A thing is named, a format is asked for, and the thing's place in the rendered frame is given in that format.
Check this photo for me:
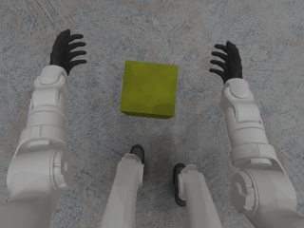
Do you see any robot right shin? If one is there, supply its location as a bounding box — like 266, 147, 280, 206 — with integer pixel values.
179, 164, 204, 200

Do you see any left robot hand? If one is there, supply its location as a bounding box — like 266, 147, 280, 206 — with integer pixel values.
49, 29, 87, 76

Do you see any right robot hand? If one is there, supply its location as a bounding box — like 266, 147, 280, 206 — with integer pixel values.
209, 41, 243, 85

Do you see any robot right forearm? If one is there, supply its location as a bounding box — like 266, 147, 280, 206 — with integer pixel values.
219, 78, 297, 207

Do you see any right robot upper arm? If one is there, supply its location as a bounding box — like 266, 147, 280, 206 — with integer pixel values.
230, 168, 304, 228

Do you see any right robot thigh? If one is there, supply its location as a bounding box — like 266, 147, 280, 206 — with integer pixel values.
178, 170, 222, 228

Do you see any left robot upper arm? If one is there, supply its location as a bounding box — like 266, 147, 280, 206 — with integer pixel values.
0, 148, 75, 228

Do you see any carton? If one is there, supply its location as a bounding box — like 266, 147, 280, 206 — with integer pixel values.
120, 60, 179, 120

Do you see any robot left forearm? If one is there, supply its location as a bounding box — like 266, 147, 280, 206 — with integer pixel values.
7, 65, 70, 195

